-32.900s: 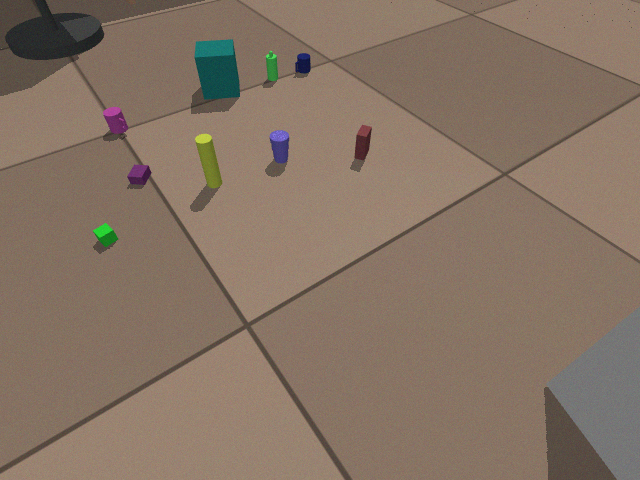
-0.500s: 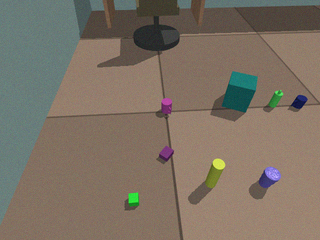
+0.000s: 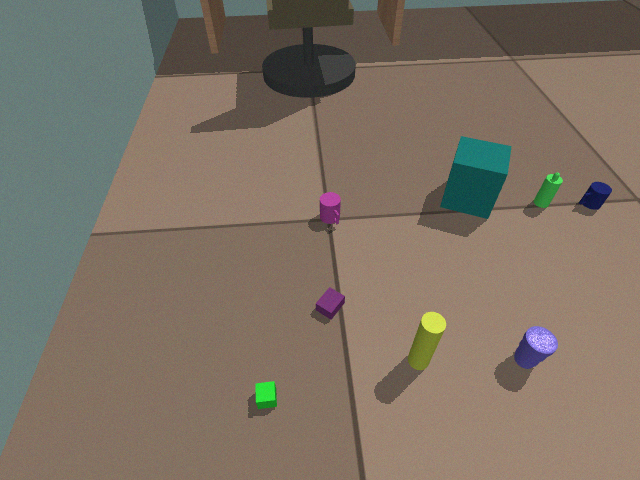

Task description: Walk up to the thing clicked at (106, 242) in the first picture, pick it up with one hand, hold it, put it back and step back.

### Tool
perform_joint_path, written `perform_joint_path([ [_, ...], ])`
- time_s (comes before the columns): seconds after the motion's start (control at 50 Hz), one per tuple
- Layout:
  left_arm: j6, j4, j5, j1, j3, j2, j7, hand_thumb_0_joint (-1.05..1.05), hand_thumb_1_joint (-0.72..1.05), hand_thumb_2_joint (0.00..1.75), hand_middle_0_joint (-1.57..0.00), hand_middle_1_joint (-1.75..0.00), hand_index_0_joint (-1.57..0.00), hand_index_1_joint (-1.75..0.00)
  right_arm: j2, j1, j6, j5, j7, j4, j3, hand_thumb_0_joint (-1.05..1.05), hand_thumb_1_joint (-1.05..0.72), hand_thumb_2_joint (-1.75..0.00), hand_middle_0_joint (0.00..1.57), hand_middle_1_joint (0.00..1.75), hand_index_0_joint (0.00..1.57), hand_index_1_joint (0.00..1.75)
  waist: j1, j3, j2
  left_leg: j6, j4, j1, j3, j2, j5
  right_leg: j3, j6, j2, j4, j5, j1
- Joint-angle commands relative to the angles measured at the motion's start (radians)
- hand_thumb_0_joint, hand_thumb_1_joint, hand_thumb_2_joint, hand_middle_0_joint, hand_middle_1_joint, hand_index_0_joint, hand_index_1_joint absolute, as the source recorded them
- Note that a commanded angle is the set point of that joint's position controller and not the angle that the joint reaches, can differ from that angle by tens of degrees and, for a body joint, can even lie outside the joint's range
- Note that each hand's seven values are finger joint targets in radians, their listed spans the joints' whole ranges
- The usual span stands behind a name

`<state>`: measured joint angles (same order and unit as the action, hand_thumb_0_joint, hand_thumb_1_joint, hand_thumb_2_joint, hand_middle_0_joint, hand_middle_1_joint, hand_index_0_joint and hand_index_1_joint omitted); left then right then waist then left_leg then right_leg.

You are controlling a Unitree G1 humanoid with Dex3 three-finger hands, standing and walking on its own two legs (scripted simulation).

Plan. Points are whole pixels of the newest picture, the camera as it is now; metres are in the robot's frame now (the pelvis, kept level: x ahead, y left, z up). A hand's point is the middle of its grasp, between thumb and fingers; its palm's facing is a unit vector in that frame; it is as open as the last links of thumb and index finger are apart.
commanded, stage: stand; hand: left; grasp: from above
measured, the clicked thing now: (266, 395) +0.50 +0.19 -0.75
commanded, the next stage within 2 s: step back in 1.34 s
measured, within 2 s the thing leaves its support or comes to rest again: neither
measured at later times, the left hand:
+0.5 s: hand out of the picture +0.08 +0.24 -0.16, palm faces +0.00 -0.95 -0.32, open 7.4 cm
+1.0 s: hand out of the picture +0.09 +0.25 -0.16, palm faces -0.01 -0.94 -0.33, open 7.4 cm
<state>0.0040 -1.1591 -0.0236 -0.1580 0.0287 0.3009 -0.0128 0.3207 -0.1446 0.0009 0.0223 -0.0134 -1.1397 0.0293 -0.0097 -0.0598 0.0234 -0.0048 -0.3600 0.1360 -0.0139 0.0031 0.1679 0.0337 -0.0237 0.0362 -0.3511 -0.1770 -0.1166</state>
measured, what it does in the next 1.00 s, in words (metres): stands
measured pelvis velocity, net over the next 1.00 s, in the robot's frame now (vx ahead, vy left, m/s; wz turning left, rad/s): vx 0.02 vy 0.00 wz -0.02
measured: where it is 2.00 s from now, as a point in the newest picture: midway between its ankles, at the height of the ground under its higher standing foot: outside the picture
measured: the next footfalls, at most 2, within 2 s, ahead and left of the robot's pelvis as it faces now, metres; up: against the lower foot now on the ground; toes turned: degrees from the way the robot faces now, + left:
left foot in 1.90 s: -0.09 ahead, +0.13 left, +0.00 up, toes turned -2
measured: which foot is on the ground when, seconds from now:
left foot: down 0.00-1.00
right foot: down 0.00-1.00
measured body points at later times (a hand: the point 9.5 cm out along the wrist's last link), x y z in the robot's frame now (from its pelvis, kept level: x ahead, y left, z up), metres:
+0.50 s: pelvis +0.01 +0.00 +0.00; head +0.02 -0.01 +0.45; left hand +0.08 +0.29 -0.14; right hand +0.08 -0.30 -0.14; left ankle +0.02 +0.12 -0.75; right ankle +0.01 -0.13 -0.75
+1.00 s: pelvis +0.02 +0.00 +0.00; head +0.03 +0.00 +0.45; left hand +0.09 +0.29 -0.13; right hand +0.09 -0.30 -0.14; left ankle +0.02 +0.12 -0.75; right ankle +0.01 -0.13 -0.75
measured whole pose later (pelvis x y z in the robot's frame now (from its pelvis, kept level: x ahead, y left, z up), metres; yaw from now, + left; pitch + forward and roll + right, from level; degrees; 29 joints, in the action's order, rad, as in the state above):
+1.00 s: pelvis +0.02 +0.00 +0.00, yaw -1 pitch -2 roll +0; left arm 0.01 -1.16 -0.01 -0.10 0.02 0.32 0.00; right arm 0.34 -0.10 -0.01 0.02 -0.01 -1.14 0.01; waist 0.00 -0.05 0.01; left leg -0.01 -0.32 0.11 0.00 0.01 0.18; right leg 0.02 -0.02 0.03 -0.31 -0.18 -0.10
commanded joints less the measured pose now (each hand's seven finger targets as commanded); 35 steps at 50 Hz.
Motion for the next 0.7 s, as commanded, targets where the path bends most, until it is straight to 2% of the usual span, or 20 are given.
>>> perform_joint_path([
  [0.0,0.022,0.055,0.001,0.044,0.035,0.2,-0.017,0.0,0.9,0.9,-0.2,-0.3,-0.2,-0.3,0.184,0.042,-0.029,-0.001,-0.008,0.061,0.024,0.0,-0.9,-0.9,0.2,0.3,0.2,0.3,0.003,0.057,-0.031,0.027,0.073,-0.007,-0.089,0.106,-0.037,-0.099,0.032,0.094,0.075,0.051,0.008],
  [0.12,0.021,0.051,0.002,0.052,0.035,0.202,-0.016,0.0,0.9,0.9,-0.2,-0.3,-0.2,-0.3,0.191,0.047,-0.027,-0.002,-0.009,0.055,0.02,0.0,-0.9,-0.9,0.2,0.3,0.2,0.3,0.001,0.054,-0.025,0.026,0.074,-0.007,-0.085,0.112,-0.061,-0.097,0.032,0.095,0.078,0.07,0.014],
  [0.2,0.02,0.046,0.003,0.057,0.035,0.206,-0.014,0.0,0.9,0.9,-0.2,-0.3,-0.2,-0.3,0.186,0.039,-0.026,-0.002,-0.008,0.05,0.016,0.0,-0.9,-0.9,0.2,0.3,0.2,0.3,0.004,0.03,-0.029,0.023,0.087,0.012,-0.083,0.107,-0.017,-0.095,0.028,0.088,0.09,0.035,0.009],
  [0.32,0.024,0.053,0.004,0.072,0.038,0.209,-0.013,0.0,0.9,0.9,-0.2,-0.3,-0.2,-0.3,0.197,0.054,-0.031,-0.002,-0.01,0.056,0.017,0.0,-0.9,-0.9,0.2,0.3,0.2,0.3,0.003,0.07,-0.027,0.027,0.071,-0.017,-0.08,0.12,-0.111,-0.096,0.032,0.097,0.076,0.11,0.035],
  [0.36,0.021,0.05,0.006,0.078,0.036,0.208,-0.012,0.0,0.9,0.9,-0.2,-0.3,-0.2,-0.3,0.197,0.057,-0.029,-0.003,-0.009,0.053,0.015,0.0,-0.9,-0.9,0.2,0.3,0.2,0.3,0.002,0.052,-0.019,0.022,0.082,-0.005,-0.08,0.115,-0.087,-0.092,0.029,0.091,0.082,0.075,0.029],
  [0.44,0.019,0.05,0.005,0.078,0.037,0.211,-0.008,0.0,0.9,0.9,-0.2,-0.3,-0.2,-0.3,0.2,0.06,-0.032,-0.003,-0.01,0.053,0.014,0.0,-0.9,-0.9,0.2,0.3,0.2,0.3,0.002,0.058,-0.007,0.021,0.091,0.0,-0.079,0.117,-0.079,-0.093,0.034,0.094,0.08,0.09,0.037],
  [0.52,0.019,0.054,0.008,0.086,0.036,0.215,-0.007,0.0,0.9,0.9,-0.2,-0.3,-0.2,-0.3,0.199,0.064,-0.035,-0.004,-0.009,0.051,0.014,0.0,-0.9,-0.9,0.2,0.3,0.2,0.3,0.002,0.073,-0.021,0.021,0.088,-0.021,-0.08,0.123,-0.126,-0.091,0.036,0.092,0.074,0.102,0.034],
  [0.68,0.02,0.058,0.008,0.093,0.033,0.219,-0.004,0.0,0.9,0.9,-0.2,-0.3,-0.2,-0.3,0.21,0.07,-0.035,-0.005,-0.007,0.051,0.013,0.0,-0.9,-0.9,0.2,0.3,0.2,0.3,0.004,0.072,-0.022,0.02,0.092,-0.019,-0.078,0.124,-0.113,-0.095,0.034,0.095,0.075,0.096,0.032],
])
